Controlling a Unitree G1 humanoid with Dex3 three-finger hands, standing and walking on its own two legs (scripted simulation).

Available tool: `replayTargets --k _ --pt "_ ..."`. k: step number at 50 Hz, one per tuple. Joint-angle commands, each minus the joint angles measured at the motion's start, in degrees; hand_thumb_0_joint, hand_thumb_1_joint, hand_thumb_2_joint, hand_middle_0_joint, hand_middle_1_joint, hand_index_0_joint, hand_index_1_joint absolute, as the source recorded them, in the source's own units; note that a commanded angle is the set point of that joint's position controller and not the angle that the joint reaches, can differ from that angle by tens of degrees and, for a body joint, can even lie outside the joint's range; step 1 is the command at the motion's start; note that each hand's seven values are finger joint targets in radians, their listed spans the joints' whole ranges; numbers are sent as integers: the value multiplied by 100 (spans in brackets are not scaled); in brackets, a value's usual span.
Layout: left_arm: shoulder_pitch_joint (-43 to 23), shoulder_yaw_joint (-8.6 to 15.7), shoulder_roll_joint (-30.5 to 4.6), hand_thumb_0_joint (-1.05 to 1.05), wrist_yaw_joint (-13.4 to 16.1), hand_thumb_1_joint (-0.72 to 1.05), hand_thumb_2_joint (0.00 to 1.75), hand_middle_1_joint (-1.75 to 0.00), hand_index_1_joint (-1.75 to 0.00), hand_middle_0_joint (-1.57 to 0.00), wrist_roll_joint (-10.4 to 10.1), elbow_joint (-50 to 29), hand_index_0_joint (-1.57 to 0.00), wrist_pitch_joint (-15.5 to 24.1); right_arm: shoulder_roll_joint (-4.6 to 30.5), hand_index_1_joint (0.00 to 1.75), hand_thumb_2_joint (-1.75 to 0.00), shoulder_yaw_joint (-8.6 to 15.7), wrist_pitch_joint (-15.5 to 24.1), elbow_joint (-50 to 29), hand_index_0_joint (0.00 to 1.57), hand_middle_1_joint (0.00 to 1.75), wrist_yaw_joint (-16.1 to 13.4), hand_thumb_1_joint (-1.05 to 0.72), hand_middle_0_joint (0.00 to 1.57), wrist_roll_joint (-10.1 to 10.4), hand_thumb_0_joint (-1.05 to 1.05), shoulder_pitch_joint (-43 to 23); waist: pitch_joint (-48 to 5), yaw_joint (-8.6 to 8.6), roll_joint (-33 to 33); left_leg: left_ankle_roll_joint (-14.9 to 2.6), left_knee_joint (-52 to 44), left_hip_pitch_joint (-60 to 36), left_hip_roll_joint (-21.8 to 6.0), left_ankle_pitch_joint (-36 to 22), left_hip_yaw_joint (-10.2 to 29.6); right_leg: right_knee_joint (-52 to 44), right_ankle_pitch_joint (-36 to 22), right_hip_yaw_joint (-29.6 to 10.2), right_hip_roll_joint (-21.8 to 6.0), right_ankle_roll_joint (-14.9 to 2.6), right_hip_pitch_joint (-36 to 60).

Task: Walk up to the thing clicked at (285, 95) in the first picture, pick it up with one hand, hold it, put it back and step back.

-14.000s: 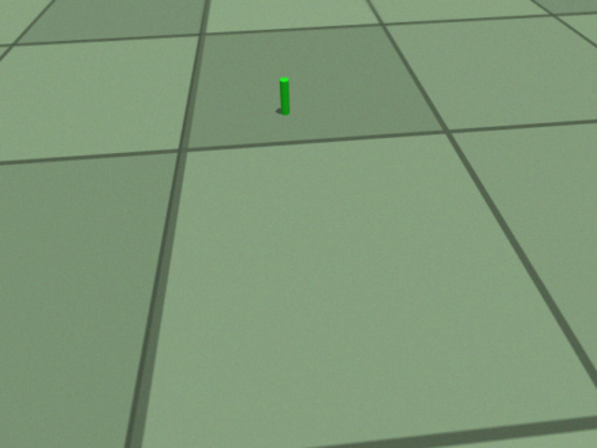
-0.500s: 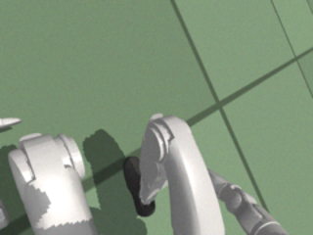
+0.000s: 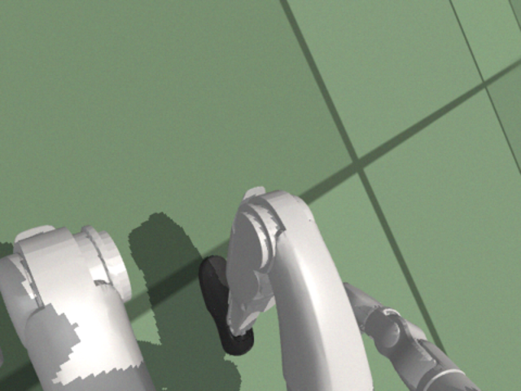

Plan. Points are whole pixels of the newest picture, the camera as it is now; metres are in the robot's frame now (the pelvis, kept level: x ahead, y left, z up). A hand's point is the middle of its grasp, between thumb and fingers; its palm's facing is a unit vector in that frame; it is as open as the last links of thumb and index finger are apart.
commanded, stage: settle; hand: left
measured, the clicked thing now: out of the picture +0.43 +0.30 -0.18
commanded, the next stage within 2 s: lift in 1.96 s
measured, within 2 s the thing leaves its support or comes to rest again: leaves its support in 0.26 s
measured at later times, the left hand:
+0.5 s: hand out of the picture +0.43 +0.30 -0.13, palm faces +0.34 -0.94 +0.00, open 7.1 cm
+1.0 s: hand out of the picture +0.41 +0.32 -0.01, palm faces +0.32 -0.95 -0.03, open 7.1 cm
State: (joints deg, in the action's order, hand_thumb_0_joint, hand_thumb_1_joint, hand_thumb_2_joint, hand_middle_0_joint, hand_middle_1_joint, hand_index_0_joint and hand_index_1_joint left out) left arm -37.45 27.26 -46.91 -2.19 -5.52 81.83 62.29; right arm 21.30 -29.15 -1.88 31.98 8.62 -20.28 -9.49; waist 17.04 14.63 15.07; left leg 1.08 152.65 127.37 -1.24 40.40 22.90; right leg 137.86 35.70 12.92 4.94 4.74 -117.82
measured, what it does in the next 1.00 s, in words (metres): stands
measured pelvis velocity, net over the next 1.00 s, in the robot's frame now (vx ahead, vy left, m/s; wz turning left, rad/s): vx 0.01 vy -0.01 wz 0.11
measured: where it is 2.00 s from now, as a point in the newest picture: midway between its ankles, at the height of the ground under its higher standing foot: (168, 355)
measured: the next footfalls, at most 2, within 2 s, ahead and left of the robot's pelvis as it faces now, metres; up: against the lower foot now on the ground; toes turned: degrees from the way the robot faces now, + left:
none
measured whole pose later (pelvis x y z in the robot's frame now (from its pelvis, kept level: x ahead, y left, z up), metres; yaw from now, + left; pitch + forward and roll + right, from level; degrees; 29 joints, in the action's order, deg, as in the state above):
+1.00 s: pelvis +0.01 -0.01 +0.04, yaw +6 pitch +25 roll -12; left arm -32.9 21.8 -31.4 -9.5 -8.2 50.5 38.6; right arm 17.7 -10.5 -4.5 35.0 6.8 -7.7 1.0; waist 0.0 7.7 3.6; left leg 0.6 141.8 129.9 -1.3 38.5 12.9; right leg 134.2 38.2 6.5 0.8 2.7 -122.4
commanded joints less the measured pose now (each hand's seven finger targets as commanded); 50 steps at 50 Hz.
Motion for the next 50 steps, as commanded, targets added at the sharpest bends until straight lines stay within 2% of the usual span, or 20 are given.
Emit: replayTargets --k 1,4,5,7,11,15,20,22,23,25,29,31,32,34,35,40,43,44,45,50 --pt "-1225 -49 -829 0 35 62 117 -121 -121 -118 49 -793 -118 425 2011 30 -89 715 -36 -67 20 30 -143 -87 20 -15 0 180 -3215 593 -3113 72 -1961 -2310 -361 -609 -601 -895 -975 739 167 -494 1377" --pt "-1375 -2 -902 0 35 65 126 -130 -130 -124 8 -808 -124 435 2036 30 -89 699 -39 -85 20 30 -149 -87 20 -8 0 167 -3147 651 -3083 48 -1949 -2193 -351 -494 -603 -926 -896 751 168 -484 1381" --pt "-1327 79 -971 0 40 64 129 -130 -132 -121 -5 -830 -120 438 2033 30 -90 704 -36 -89 20 30 -152 -89 20 0 0 157 -3162 612 -3072 47 -1947 -2243 -360 -523 -609 -939 -923 737 160 -478 1387" --pt "-1326 90 -1038 0 20 70 131 -132 -134 -123 3 -937 -122 441 2014 30 -90 683 -59 -41 20 30 -161 -89 20 -23 0 238 -3370 592 -3196 56 -1898 -2365 -355 -819 -639 -921 -1152 706 174 -477 1578" --pt "-1275 174 -1090 0 -20 61 131 -138 -140 -130 42 -1074 -129 372 2034 30 -90 739 -94 -57 20 30 -177 -89 20 2 0 213 -3300 539 -3332 83 -2012 -2381 -372 -762 -628 -883 -1080 723 140 -505 1449" --pt "-1269 151 -991 0 -63 58 133 -141 -142 -131 8 -1418 -131 265 2025 30 -90 830 -87 -50 20 30 -160 -90 20 30 0 281 -3463 497 -3471 87 -2069 -2421 -355 -665 -667 -910 -1023 693 129 -515 1466" --pt "-1171 70 -808 0 -156 55 132 -140 -142 -132 -56 -1886 -131 0 1958 30 -90 1014 -109 -17 20 30 -157 -89 20 143 0 480 -3819 403 -3423 62 -2058 -2432 -330 -898 -797 -955 -1218 583 109 -531 1576" --pt "-1207 0 -724 0 -215 58 133 -141 -143 -134 -59 -2089 -133 -114 1946 30 -90 1108 -108 -34 20 30 -156 -89 20 214 0 484 -3728 372 -3504 64 -2187 -2410 -325 -727 -780 -943 -1072 588 85 -552 1366" --pt "-1096 54 -703 0 -235 56 133 -143 -144 -136 -73 -2233 -135 -192 1923 30 -90 1171 -120 -15 20 30 -159 -89 20 241 0 574 -3917 287 -3468 60 -2174 -2494 -315 -765 -824 -989 -1114 543 84 -551 1438" --pt "-1112 -57 -562 0 -297 55 134 -144 -145 -136 -81 -2455 -135 -320 1907 30 -90 1290 -121 -40 20 30 -148 -89 20 317 0 578 -3895 223 -3539 61 -2293 -2429 -304 -574 -845 -963 -932 504 44 -576 1256" --pt "-1064 -115 -372 0 -435 55 131 -141 -142 -134 -201 -2991 -133 -627 1793 30 -90 1517 -116 -8 20 30 -167 -88 20 475 0 817 -4307 44 -3493 18 -2307 -2405 -251 -725 -1024 -1047 -1037 362 28 -599 1350" --pt "-1063 -233 -191 0 -473 54 131 -141 -143 -135 -210 -3154 -134 -820 1722 30 -90 1654 -119 -4 20 30 -178 -89 20 580 0 891 -4359 -32 -3469 -12 -2359 -2343 -223 -622 -1069 -1082 -953 300 16 -625 1180" --pt "-1063 -187 -194 0 -482 53 131 -142 -143 -135 -206 -3259 -134 -919 1699 30 -90 1712 -133 6 20 30 -191 -88 20 619 0 996 -4427 -66 -3503 -5 -2421 -2405 -216 -648 -1075 -1100 -960 291 1 -635 1152" --pt "-1141 -363 89 0 -516 58 132 -141 -142 -133 -218 -3454 -133 -1086 1625 30 -89 1838 -149 -1 20 30 -188 -88 20 711 0 1087 -4441 -80 -3459 -25 -2519 -2330 -188 -522 -1090 -1128 -845 263 -26 -645 1023" --pt "-1113 -308 17 0 -506 57 131 -141 -142 -134 -200 -3587 -133 -1172 1595 30 -89 1906 -149 -10 20 30 -189 -88 20 757 0 1120 -4478 -183 -3506 -32 -2585 -2270 -169 -408 -1136 -1144 -724 228 -43 -658 967" --pt "-1041 -466 368 0 -591 51 129 -140 -141 -133 -218 -3997 -133 -1591 1413 30 -89 2193 -182 -21 20 30 -228 -88 20 999 0 1305 -4712 -319 -3354 -75 -2784 -2318 -123 -251 -1257 -1287 -542 74 -99 -682 794" --pt "-966 -473 535 0 -626 48 125 -137 -138 -130 -266 -4097 -130 -1796 1325 30 -89 2340 -197 17 20 30 -258 -88 20 1119 0 1432 -4824 -396 -3230 -96 -2898 -2278 -81 -179 -1334 -1372 -409 9 -130 -687 756" --pt "-1110 -431 468 0 -646 50 125 -136 -137 -129 -292 -4292 -129 -1829 1306 30 -89 2381 -197 13 20 30 -274 -88 20 1173 0 1439 -4844 -470 -3202 -118 -2949 -2249 -70 -121 -1362 -1419 -344 -30 -140 -697 727" --pt "-1161 -501 566 0 -674 48 125 -136 -137 -129 -283 -4265 -128 -1891 1282 30 -89 2418 -193 28 20 30 -285 -87 20 1208 0 1462 -4878 -442 -3214 -113 -2984 -2309 -72 -160 -1372 -1415 -377 -57 -161 -700 712" --pt "-1103 -333 591 0 -788 46 124 -136 -137 -128 -366 -4375 -128 -2102 1168 30 -89 2598 -178 60 20 30 -360 -87 20 1361 0 1573 -5096 -559 -2952 -157 -3044 -2278 -37 -196 -1521 -1597 -315 -202 -188 -697 796"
